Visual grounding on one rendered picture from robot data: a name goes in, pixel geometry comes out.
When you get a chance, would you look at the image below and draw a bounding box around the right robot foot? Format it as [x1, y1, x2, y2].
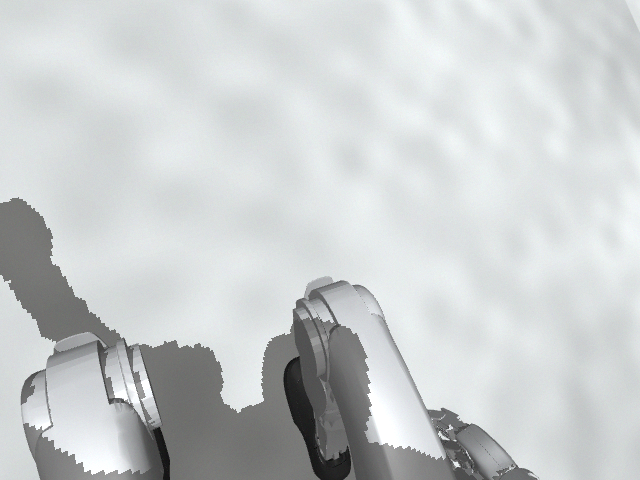
[284, 357, 351, 480]

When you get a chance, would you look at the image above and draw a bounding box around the left robot foot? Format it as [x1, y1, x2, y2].
[153, 427, 170, 480]

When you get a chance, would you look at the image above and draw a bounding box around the right robot hand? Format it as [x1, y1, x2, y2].
[427, 408, 519, 480]

